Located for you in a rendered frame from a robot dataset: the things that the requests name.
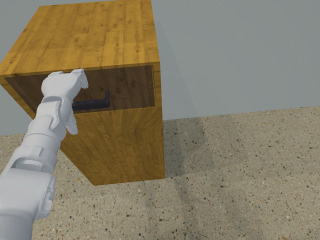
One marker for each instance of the robot left hand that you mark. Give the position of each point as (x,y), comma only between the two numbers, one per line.
(69,85)

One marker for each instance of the robot left forearm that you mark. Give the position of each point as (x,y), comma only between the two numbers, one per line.
(39,148)

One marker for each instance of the cabinet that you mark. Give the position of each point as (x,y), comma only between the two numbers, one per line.
(115,146)

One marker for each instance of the drawer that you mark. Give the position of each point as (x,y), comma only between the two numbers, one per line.
(129,88)

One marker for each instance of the handle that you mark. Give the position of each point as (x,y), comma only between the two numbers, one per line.
(92,104)

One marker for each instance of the left robot upper arm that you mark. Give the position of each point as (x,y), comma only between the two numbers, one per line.
(25,196)

